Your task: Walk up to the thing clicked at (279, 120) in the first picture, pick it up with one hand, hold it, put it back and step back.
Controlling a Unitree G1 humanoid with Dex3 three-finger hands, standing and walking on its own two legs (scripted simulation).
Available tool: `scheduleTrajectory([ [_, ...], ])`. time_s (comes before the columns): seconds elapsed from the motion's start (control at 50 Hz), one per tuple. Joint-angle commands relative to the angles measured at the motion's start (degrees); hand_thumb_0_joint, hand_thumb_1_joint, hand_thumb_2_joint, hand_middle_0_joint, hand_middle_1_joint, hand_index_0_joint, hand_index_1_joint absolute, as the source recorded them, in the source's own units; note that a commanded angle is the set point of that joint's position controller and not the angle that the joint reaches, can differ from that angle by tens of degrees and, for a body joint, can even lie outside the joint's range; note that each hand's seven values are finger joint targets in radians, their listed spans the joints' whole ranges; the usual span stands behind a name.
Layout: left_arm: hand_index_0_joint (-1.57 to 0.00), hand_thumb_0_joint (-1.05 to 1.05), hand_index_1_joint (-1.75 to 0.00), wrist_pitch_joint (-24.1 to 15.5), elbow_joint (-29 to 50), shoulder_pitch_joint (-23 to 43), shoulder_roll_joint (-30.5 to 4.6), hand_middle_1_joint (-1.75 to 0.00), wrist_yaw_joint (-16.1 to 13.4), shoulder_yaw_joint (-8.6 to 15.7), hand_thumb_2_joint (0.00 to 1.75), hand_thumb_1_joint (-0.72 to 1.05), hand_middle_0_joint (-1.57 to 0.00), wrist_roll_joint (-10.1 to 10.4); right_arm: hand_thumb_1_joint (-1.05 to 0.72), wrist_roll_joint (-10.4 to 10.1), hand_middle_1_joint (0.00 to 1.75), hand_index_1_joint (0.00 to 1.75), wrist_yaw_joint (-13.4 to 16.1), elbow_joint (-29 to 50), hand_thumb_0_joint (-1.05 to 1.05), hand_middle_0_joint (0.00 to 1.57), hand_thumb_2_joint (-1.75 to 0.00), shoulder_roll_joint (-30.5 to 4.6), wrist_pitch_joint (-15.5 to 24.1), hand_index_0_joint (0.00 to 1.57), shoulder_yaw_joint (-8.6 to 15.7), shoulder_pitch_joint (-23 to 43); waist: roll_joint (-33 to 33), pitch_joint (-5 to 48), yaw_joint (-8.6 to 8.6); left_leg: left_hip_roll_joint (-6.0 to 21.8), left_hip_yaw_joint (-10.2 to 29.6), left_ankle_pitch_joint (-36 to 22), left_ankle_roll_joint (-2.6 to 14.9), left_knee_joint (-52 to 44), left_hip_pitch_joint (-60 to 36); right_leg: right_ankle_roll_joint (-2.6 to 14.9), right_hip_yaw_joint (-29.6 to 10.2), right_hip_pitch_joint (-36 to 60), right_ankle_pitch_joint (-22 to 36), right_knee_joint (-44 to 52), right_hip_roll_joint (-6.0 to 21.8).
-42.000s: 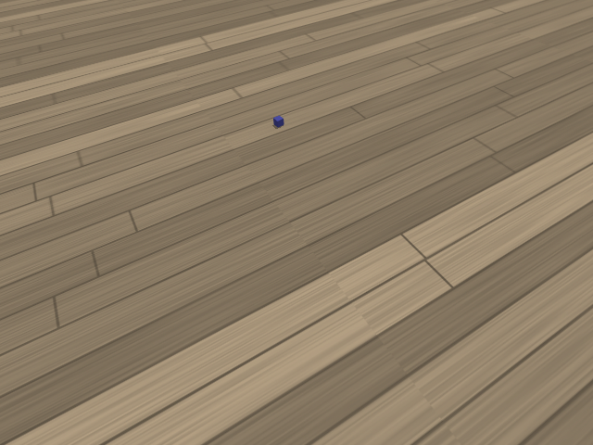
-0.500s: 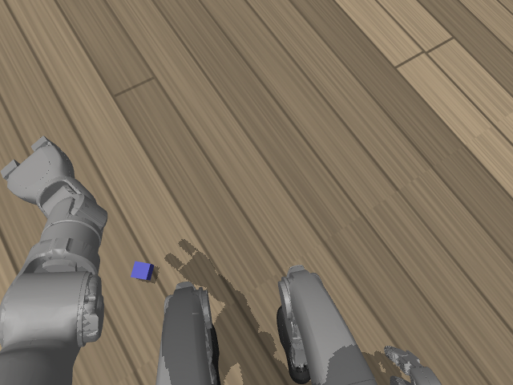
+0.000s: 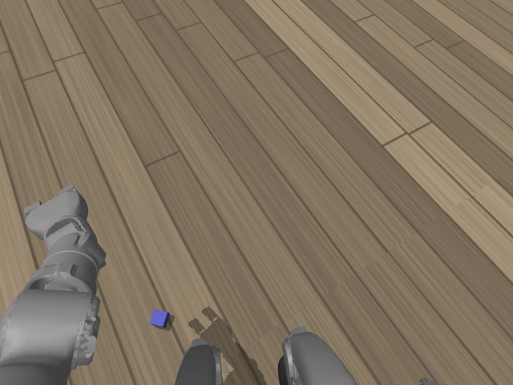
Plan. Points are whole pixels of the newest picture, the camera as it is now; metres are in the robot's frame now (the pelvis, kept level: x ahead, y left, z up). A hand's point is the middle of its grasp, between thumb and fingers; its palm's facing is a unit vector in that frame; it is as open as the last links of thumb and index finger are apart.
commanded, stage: go down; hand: left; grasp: from above
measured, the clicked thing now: (160, 318) +0.33 +0.27 -0.66
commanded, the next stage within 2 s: none
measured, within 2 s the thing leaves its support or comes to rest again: neither
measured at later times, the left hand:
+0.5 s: hand (124, 243) +0.44 +0.26 -0.24, palm faces -0.26 -0.25 -0.93, open 12.9 cm
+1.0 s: hand (115, 244) +0.42 +0.27 -0.20, palm faces -0.32 -0.26 -0.91, open 12.2 cm
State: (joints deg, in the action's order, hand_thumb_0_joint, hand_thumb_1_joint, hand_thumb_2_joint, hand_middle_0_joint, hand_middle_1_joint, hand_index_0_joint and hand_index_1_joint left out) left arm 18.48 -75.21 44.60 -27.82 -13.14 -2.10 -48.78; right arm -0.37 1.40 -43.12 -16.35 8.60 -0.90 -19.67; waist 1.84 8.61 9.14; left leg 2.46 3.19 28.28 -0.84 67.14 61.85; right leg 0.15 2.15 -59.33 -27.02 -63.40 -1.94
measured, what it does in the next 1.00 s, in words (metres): lowers itself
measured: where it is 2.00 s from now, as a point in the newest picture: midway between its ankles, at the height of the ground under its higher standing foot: outside the picture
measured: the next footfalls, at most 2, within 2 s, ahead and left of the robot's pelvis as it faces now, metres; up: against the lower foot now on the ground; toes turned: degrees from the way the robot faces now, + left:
none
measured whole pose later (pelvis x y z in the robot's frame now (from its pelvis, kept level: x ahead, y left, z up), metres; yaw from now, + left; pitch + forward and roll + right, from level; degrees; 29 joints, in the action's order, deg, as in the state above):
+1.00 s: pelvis -0.01 +0.00 -0.08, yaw -2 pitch +33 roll -5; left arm 21.3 -72.8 48.9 -27.2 -20.6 3.2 -48.4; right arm 1.8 -2.6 -44.9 -15.3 7.8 -0.3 -13.9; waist 2.0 11.2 9.9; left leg 2.8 4.6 34.6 -1.3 87.1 86.0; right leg 0.4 3.3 -83.4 -33.2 -83.2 -2.5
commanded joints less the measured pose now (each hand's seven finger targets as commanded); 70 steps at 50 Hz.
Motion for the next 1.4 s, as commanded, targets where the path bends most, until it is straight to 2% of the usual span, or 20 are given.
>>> scheduleTrajectory([
  [0.0, -0.18, 0.0, -1.07, -2.5, 4.4, 19.8, -8.9, -1.15, -5.3, 1.0, 0.75, -0.37, -0.11, -2.9, -0.91, 0.6, 0.3, 0.3, -0.3, 1.9, 0.0, 0.2, -0.9, -8.0, 1.1, 0.2, 3.3, -6.4, 5.4, 18.0, 2.14, -0.7, -2.5, -14.8, 1.51, -4.1, -11.0, 2.06, 0.5, 5.2, 12.5, 3.8, -1.3],
  [0.08, -0.17, 0.0, -1.1, -3.3, -0.7, 20.6, -8.0, -1.19, -9.2, 2.2, 0.75, -0.38, -0.09, -4.2, -0.91, 2.1, 0.3, 0.3, -1.7, 1.2, 0.0, 0.2, -0.9, -8.1, 1.1, 0.2, 3.5, -5.2, 6.0, 20.5, 2.53, -0.1, -1.7, -16.5, 1.14, 2.6, -4.8, 2.37, 1.3, -2.3, 13.3, -3.8, -1.7],
  [0.12, -0.2, 0.0, -1.02, -4.1, -0.5, 24.4, -10.0, -1.1, -11.4, 3.8, 0.84, -0.31, -0.17, -4.7, -0.89, 3.0, 0.3, 0.3, -2.4, 1.1, 0.0, 0.2, -0.9, -8.3, 1.1, 0.2, 3.2, -5.5, 7.4, 23.2, 2.42, -0.2, -1.5, -16.5, 1.19, 7.4, 0.1, 2.3, 1.2, -7.2, 13.3, -8.4, -1.9],
  [0.14, -0.19, 0.0, -1.08, -4.4, -0.3, 25.1, -10.9, -1.15, -12.4, 4.6, 0.78, -0.38, -0.13, -4.9, -0.9, 3.2, 0.3, 0.3, -2.8, 1.0, 0.0, 0.2, -0.89, -8.5, 1.1, 0.2, 3.3, -5.3, 8.0, 25.9, 1.98, -0.2, -1.5, -16.5, 1.02, 9.2, 1.2, 2.39, 1.4, -8.5, 13.2, -10.5, -2.0],
  [0.18, -0.2, 0.0, -0.92, -4.1, 2.2, 26.7, -14.0, -0.99, -14.2, 6.9, 0.83, -0.22, -0.21, -4.9, -0.89, 3.7, 0.3, 0.3, -3.7, 1.2, 0.0, 0.2, -0.9, -8.7, 0.9, 0.2, 3.2, -4.7, 11.5, 32.5, 0.96, -0.3, -1.7, -18.0, 0.82, 12.3, 2.1, 2.54, 1.2, -10.1, 14.5, -14.1, -1.8],
  [0.22, -0.2, 0.0, -1.08, -3.3, 3.5, 27.2, -13.4, -1.15, -14.9, 7.1, 0.77, -0.38, -0.14, -4.8, -0.91, 4.1, 0.3, 0.3, -4.6, 1.2, 0.0, 0.2, -0.9, -8.8, 0.7, 0.2, 3.4, -4.8, 13.4, 37.4, 0.76, -0.3, -1.6, -19.4, 0.94, 14.4, 2.5, 2.42, 1.3, -10.2, 16.3, -16.3, -2.1],
  [0.3, -0.18, 0.0, -1.12, -0.6, 12.0, 34.6, -19.9, -1.18, -15.6, 10.4, 0.8, -0.42, -0.12, -4.2, -0.91, 3.9, 0.3, 0.3, -5.3, 0.2, 0.0, 0.2, -0.9, -9.3, 0.0, 0.2, 3.7, -5.4, 17.9, 48.5, -0.08, -0.2, -1.5, -19.5, 0.59, 15.9, -1.1, 2.76, 1.8, -9.1, 16.6, -18.9, -2.1],
  [0.34, -0.21, 0.0, -1.08, 1.4, 9.5, 34.7, -17.4, -1.14, -14.8, 9.5, 0.78, -0.39, -0.15, -3.0, -0.91, 3.7, 0.3, 0.3, -5.4, -1.0, 0.0, 0.2, -0.9, -8.9, -0.4, 0.2, 3.8, -5.2, 15.9, 44.3, 1.36, 0.0, -0.7, -14.1, 0.81, 16.0, 1.5, 2.74, 2.2, -12.5, 11.7, -18.4, -2.1],
  [0.42, -0.24, 0.0, -1.05, 3.1, 11.8, 36.3, -19.9, -1.11, -12.6, 9.6, 0.74, -0.33, -0.17, -1.8, -0.91, 3.1, 0.3, 0.3, -4.6, -1.6, 0.0, 0.2, -0.9, -8.9, -0.6, 0.2, 4.2, -4.1, 13.9, 44.9, 1.07, 0.1, 0.7, -3.7, 0.96, 14.3, 2.2, 2.66, 2.3, -13.5, 2.8, -16.8, -1.6],
  [0.5, -0.28, 0.0, -1.0, 4.5, 11.5, 35.1, -16.9, -1.07, -9.8, 7.2, 0.69, -0.27, -0.21, -0.1, -0.91, 1.8, 0.3, 0.3, -3.2, -1.3, 0.0, 0.2, -0.9, -7.5, -0.5, 0.2, 3.5, -2.9, 10.2, 41.0, 2.35, -0.1, 1.2, 3.0, 1.47, 12.9, 4.4, 2.2, 1.9, -13.3, -2.3, -13.7, -1.3],
  [0.56, -0.29, 0.0, -1.0, 4.5, 7.8, 31.6, -15.6, -1.07, -8.1, 6.0, 0.69, -0.27, -0.22, 0.1, -0.91, 1.5, 0.3, 0.3, -2.4, -1.3, 0.0, 0.2, -0.9, -6.5, -0.3, 0.2, 2.8, -3.0, 5.1, 37.2, 2.86, -0.6, -0.6, 0.7, 2.39, 14.5, 9.9, 1.75, 1.4, -9.3, 1.1, -12.2, -1.5],
  [0.66, -0.31, 0.0, -0.98, 2.9, 4.8, 26.3, -13.3, -1.04, -6.4, 4.4, 0.68, -0.26, -0.25, -0.8, -0.91, 1.4, 0.3, 0.3, -2.1, -1.0, 0.0, 0.2, -0.9, -6.2, -0.2, 0.2, 2.3, -3.9, 5.4, 30.8, 2.17, -1.3, -1.7, -4.4, 2.16, 14.2, 12.1, 2.06, 1.3, -9.0, 6.1, -12.7, -1.2],
  [0.84, -0.31, 0.0, -0.98, 2.7, 12.0, 24.6, -14.1, -1.05, -8.8, 6.1, 0.66, -0.25, -0.25, -1.5, -0.91, 1.5, 0.3, 0.3, -3.4, 0.2, 0.0, 0.2, -0.9, -7.7, -0.3, 0.2, 3.5, -5.7, 9.6, 37.1, 0.7, -0.9, -2.3, -16.9, 1.68, 12.5, 1.1, 2.2, 1.1, -3.9, 17.2, -11.1, -1.3],
  [0.88, -0.31, 0.0, -0.98, 2.9, 12.7, 25.7, -12.7, -1.05, -9.3, 5.7, 0.66, -0.25, -0.24, -1.2, -0.91, 1.8, 0.3, 0.3, -3.6, -0.2, 0.0, 0.2, -0.9, -7.7, -0.2, 0.2, 3.5, -5.7, 10.3, 36.4, 1.43, -0.8, -2.0, -18.3, 1.74, 12.3, 0.2, 2.01, 1.1, -3.8, 18.2, -10.6, -1.3],
  [0.96, -0.31, 0.0, -0.97, 3.3, 11.1, 26.9, -12.1, -1.03, -10.7, 5.6, 0.66, -0.24, -0.25, -1.2, -0.91, 2.1, 0.3, 0.3, -3.7, -1.0, 0.0, 0.2, -0.9, -8.0, 0.1, 0.2, 3.6, -5.2, 11.5, 36.1, 1.71, -0.4, -1.7, -18.3, 1.41, 11.5, -2.7, 2.25, 1.3, -5.7, 16.3, -10.0, -1.5],
  [1.08, -0.33, 0.0, -0.96, 3.9, 8.6, 27.9, -11.0, -1.03, -12.4, 5.6, 0.64, -0.22, -0.26, -0.4, -0.91, 2.4, 0.3, 0.3, -3.5, -1.4, 0.0, 0.2, -0.9, -8.1, 0.6, 0.2, 3.6, -4.0, 12.0, 32.6, 1.66, 0.0, -0.4, -11.8, 0.72, 8.1, -3.4, 2.6, 2.0, -8.5, 9.5, -8.9, -1.7],
  [1.18, -0.34, 0.0, -0.94, 4.6, 5.3, 25.8, -11.1, -1.01, -12.7, 6.3, 0.64, -0.21, -0.28, 0.6, -0.91, 2.6, 0.3, 0.3, -3.7, -1.9, 0.0, 0.2, -0.9, -7.7, 1.2, 0.2, 3.0, -4.1, 9.1, 32.6, 1.82, -0.2, -1.3, -14.3, 1.29, 9.8, 0.3, 2.3, 1.6, -5.3, 13.5, -9.3, -1.8],
  [1.28, -0.33, 0.0, -0.95, 4.4, 3.1, 25.8, -10.8, -1.02, -12.9, 6.3, 0.63, -0.22, -0.27, 0.7, -0.91, 2.6, 0.3, 0.3, -4.2, -1.3, 0.0, 0.2, -0.9, -6.9, 1.4, 0.2, 2.9, -4.3, 6.2, 31.1, 1.87, -0.6, -2.4, -10.6, 2.06, 10.8, 6.5, 1.78, 0.8, -2.9, 13.1, -8.8, -2.0],
  [1.32, -0.33, 0.0, -0.95, 4.2, 2.9, 26.3, -12.8, -1.02, -13.0, 7.5, 0.63, -0.21, -0.27, 0.9, -0.91, 2.8, 0.3, 0.3, -4.4, -1.4, 0.0, 0.2, -0.9, -7.3, 1.6, 0.2, 2.9, -4.4, 6.7, 31.4, 1.4, -0.7, -2.3, -9.9, 1.79, 11.2, 7.6, 1.95, 0.8, -3.2, 12.2, -9.9, -1.9],
  [1.38, -0.34, 0.0, -0.94, 3.9, 6.6, 28.7, -13.7, -1.0, -12.8, 7.4, 0.63, -0.21, -0.28, 0.0, -0.91, 2.7, 0.3, 0.3, -4.6, -0.9, 0.0, 0.2, -0.9, -7.5, 1.4, 0.2, 3.2, -4.8, 9.1, 35.6, 1.17, -0.5, -2.1, -12.4, 1.78, 12.0, 4.1, 2.08, 1.0, -4.3, 13.3, -10.7, -2.1],
])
